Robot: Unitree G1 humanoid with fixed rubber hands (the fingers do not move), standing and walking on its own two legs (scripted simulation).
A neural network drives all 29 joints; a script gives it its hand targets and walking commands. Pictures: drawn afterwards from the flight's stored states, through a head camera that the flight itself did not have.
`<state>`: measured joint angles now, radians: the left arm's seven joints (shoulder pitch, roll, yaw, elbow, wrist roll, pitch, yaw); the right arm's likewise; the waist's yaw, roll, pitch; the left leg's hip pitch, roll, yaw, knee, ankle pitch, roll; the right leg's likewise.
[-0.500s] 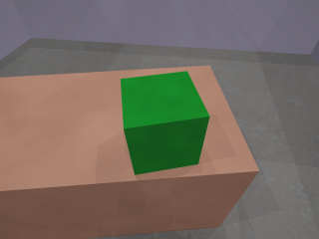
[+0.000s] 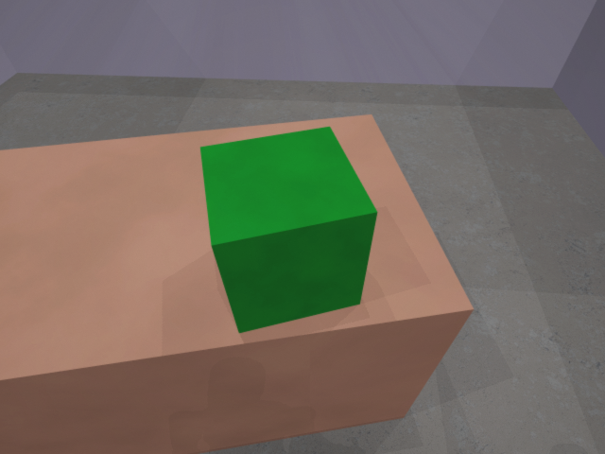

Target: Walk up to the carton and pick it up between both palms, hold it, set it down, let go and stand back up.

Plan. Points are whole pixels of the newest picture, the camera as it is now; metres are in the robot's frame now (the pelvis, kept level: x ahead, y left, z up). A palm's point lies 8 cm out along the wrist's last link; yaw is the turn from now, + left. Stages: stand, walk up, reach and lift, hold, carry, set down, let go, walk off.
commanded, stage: walk up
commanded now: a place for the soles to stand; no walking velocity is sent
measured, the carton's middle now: (284, 229) +0.47 +0.05 +0.01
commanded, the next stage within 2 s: reach and lift in 0.02 s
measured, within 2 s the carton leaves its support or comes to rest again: neither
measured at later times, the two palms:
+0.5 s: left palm out of the picture +0.14 +0.24 -0.10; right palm (489, 439) +0.18 -0.23 -0.10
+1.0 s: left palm (137, 450) +0.16 +0.23 -0.06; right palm (481, 420) +0.19 -0.22 -0.06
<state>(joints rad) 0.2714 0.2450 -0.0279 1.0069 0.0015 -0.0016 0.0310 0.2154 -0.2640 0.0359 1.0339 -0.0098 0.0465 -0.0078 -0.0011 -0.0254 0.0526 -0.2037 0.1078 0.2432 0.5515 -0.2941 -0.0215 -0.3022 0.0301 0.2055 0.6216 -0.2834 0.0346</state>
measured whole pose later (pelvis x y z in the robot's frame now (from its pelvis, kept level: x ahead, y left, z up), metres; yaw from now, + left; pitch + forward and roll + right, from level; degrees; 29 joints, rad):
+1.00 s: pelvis +0.03 -0.01 +0.01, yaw +8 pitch -5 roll +0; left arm 0.16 0.18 0.03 0.54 0.02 0.18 -0.01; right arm 0.23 -0.16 -0.03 0.69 0.02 -0.18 -0.01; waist -0.02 -0.02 0.06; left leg -0.07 0.08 0.07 0.39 -0.23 -0.05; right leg -0.06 -0.01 0.01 0.39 -0.24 0.02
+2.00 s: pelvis +0.04 +0.00 +0.02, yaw +8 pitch -4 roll +0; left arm 0.28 0.18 -0.09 0.39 -0.15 -0.30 0.09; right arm 0.27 -0.17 0.01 0.46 0.19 -0.37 0.03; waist 0.03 0.00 0.04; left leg -0.07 0.07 0.07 0.38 -0.24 -0.05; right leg -0.06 -0.02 0.01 0.38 -0.24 0.02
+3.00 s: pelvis +0.03 -0.01 +0.02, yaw +8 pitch +1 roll +0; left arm -0.33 0.19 0.16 0.14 -0.14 0.46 0.03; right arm -0.35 -0.32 0.07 0.34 0.36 0.14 -0.14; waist 0.02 0.00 0.03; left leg -0.14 0.09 0.08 0.30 -0.17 -0.06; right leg -0.15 -0.01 0.02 0.32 -0.18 0.01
